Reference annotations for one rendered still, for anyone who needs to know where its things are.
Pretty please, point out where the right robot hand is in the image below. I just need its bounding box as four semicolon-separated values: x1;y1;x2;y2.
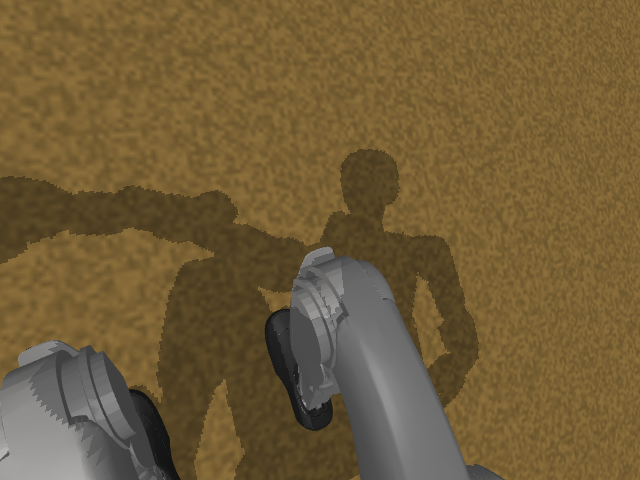
466;464;505;480

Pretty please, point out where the left robot foot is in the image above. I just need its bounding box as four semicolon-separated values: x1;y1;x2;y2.
129;389;180;480

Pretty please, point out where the right robot foot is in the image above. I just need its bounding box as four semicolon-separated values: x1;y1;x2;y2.
265;309;333;431

